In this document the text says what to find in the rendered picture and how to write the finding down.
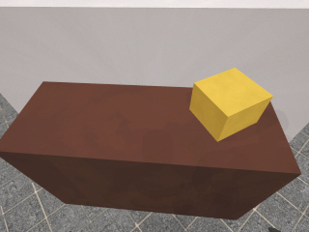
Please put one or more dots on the pedestal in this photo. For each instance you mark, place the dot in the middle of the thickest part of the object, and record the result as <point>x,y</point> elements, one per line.
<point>140,148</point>

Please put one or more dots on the carton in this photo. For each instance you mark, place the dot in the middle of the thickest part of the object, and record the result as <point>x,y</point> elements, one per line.
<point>228,102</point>

